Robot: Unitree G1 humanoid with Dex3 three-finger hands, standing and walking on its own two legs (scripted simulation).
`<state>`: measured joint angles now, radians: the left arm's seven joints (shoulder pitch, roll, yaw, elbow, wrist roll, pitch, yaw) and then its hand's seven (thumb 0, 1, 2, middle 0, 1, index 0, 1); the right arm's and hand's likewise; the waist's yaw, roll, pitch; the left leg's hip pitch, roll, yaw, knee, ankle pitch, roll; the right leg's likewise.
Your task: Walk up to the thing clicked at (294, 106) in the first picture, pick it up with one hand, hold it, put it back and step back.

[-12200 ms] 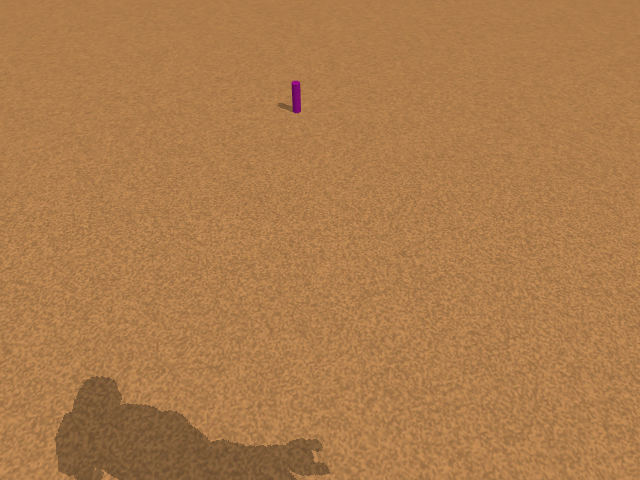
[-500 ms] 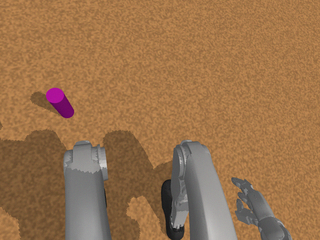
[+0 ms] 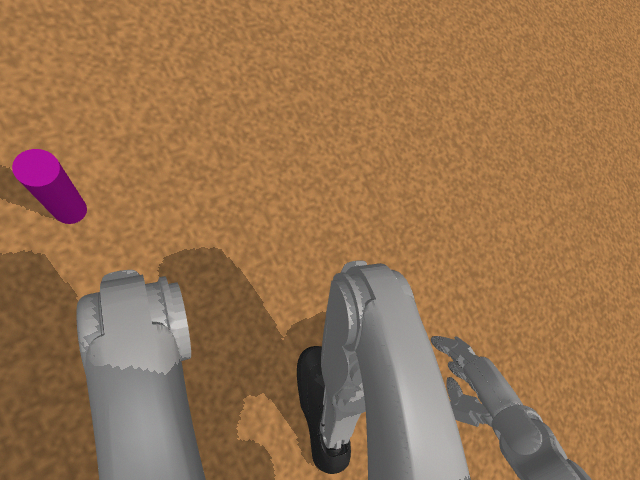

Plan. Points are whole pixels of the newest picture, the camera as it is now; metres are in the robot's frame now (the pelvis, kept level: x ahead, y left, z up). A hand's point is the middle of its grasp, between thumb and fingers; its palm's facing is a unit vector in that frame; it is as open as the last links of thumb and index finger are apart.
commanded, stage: approach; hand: left
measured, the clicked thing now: (55, 191) +0.46 +0.30 -0.24
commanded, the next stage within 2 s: close in in 0.08 s
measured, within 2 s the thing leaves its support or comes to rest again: neither
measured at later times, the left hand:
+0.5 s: hand out of the picture +0.40 +0.35 -0.19, palm faces +0.36 -0.93 +0.02, open 17.5 cm
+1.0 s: hand (45, 211) +0.42 +0.30 -0.20, palm faces +0.33 -0.95 +0.00, open 16.8 cm
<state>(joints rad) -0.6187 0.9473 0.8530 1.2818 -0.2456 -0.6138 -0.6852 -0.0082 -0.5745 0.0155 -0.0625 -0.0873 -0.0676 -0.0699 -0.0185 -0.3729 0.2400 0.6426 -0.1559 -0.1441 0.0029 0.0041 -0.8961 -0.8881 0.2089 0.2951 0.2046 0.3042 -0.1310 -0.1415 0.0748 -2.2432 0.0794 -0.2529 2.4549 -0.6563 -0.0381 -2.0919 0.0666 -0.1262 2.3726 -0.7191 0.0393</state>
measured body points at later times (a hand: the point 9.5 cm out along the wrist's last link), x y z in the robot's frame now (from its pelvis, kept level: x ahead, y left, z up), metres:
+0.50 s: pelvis +0.00 +0.01 -0.05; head +0.22 +0.17 +0.31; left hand +0.38 +0.40 -0.19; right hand +0.19 -0.24 -0.09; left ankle +0.09 +0.14 -0.29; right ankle +0.10 -0.12 -0.29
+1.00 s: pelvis -0.01 +0.02 -0.05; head +0.21 +0.18 +0.30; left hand +0.40 +0.35 -0.20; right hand +0.15 -0.24 -0.08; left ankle +0.09 +0.14 -0.29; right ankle +0.10 -0.12 -0.29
